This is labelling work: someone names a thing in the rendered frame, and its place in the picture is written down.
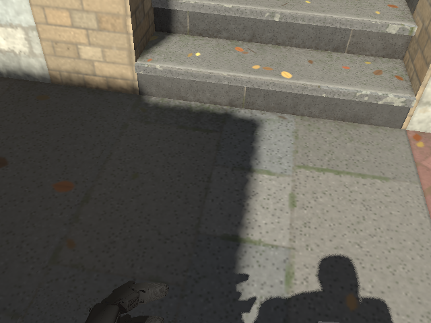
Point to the left robot hand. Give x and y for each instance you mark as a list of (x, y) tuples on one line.
[(123, 299)]

